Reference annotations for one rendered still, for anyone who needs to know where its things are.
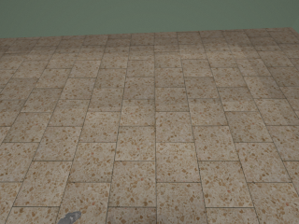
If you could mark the left robot hand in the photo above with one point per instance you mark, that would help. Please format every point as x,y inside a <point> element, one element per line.
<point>70,218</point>

